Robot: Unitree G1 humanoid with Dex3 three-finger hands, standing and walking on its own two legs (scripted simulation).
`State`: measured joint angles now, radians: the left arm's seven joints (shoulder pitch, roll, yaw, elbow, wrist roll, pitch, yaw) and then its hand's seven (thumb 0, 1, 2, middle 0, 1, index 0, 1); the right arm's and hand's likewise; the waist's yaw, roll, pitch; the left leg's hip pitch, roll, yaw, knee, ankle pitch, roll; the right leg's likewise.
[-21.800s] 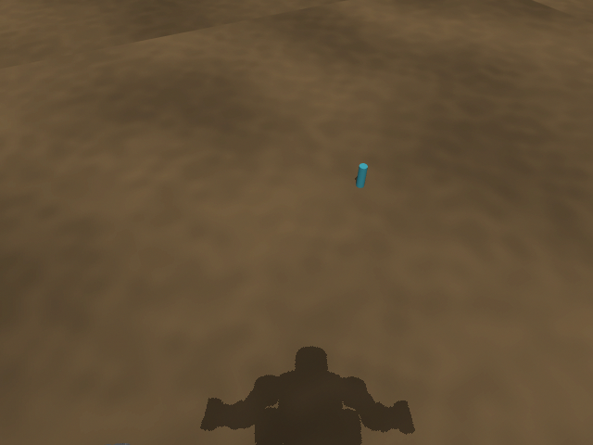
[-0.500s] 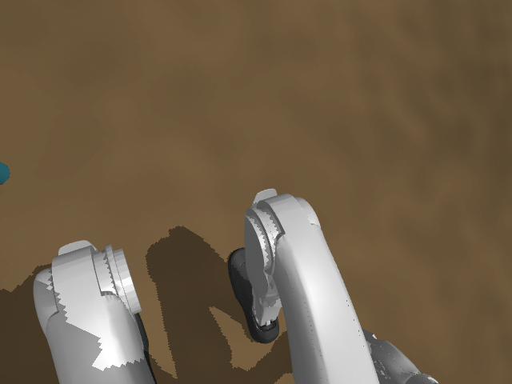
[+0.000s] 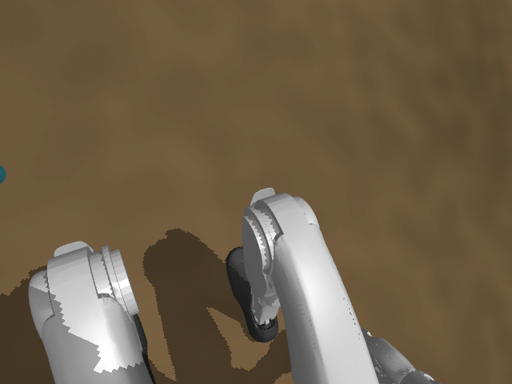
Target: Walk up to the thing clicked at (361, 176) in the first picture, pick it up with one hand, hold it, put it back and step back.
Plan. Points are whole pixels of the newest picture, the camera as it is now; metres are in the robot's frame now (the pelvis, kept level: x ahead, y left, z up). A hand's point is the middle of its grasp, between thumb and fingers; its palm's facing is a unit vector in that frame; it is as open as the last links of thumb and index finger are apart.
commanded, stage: close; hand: left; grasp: from above
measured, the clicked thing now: out of the picture +0.46 +0.31 -0.24
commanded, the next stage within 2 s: settle in 0.40 s
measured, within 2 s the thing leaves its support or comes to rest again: leaves its support in 0.82 s
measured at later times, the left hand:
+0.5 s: hand out of the picture +0.44 +0.32 -0.20, palm faces -0.44 -0.12 -0.89, open 7.4 cm
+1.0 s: hand out of the picture +0.46 +0.32 -0.15, palm faces -0.36 -0.08 -0.93, open 7.0 cm
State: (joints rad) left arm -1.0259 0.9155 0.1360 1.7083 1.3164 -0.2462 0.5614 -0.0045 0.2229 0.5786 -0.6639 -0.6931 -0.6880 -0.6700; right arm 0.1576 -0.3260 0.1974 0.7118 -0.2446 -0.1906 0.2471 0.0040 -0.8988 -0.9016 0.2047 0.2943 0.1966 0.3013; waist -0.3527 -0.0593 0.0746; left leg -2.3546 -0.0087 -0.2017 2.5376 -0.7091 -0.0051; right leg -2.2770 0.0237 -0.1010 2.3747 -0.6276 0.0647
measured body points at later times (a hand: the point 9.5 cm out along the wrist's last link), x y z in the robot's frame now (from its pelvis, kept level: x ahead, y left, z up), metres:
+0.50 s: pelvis +0.00 +0.00 +0.00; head +0.24 +0.11 +0.36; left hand +0.46 +0.32 -0.15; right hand +0.04 -0.26 -0.07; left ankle +0.07 +0.12 -0.27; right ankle +0.12 -0.13 -0.27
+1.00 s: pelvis +0.01 +0.00 +0.02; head +0.24 +0.09 +0.40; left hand +0.47 +0.32 -0.10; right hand +0.06 -0.27 -0.07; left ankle +0.07 +0.12 -0.27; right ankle +0.12 -0.13 -0.27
